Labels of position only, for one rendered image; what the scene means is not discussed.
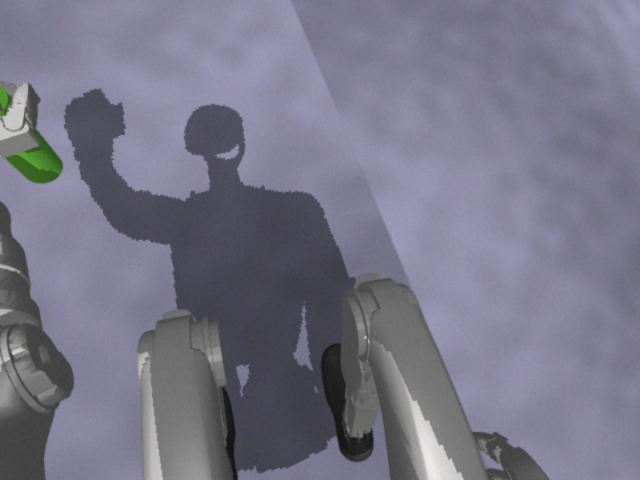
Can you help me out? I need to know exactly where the left robot arm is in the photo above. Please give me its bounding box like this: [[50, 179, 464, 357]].
[[0, 201, 74, 480]]

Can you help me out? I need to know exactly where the right robot foot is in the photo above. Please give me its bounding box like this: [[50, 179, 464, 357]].
[[321, 343, 374, 462]]

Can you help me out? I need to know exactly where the left robot hand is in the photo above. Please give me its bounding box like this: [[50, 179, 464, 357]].
[[0, 81, 41, 159]]

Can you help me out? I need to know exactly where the left robot foot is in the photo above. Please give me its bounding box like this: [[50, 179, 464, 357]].
[[222, 387, 238, 480]]

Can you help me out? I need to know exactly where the can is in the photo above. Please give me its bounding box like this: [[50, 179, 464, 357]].
[[0, 86, 63, 184]]

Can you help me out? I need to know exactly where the right robot hand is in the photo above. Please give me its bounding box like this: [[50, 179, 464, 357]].
[[472, 432, 550, 480]]

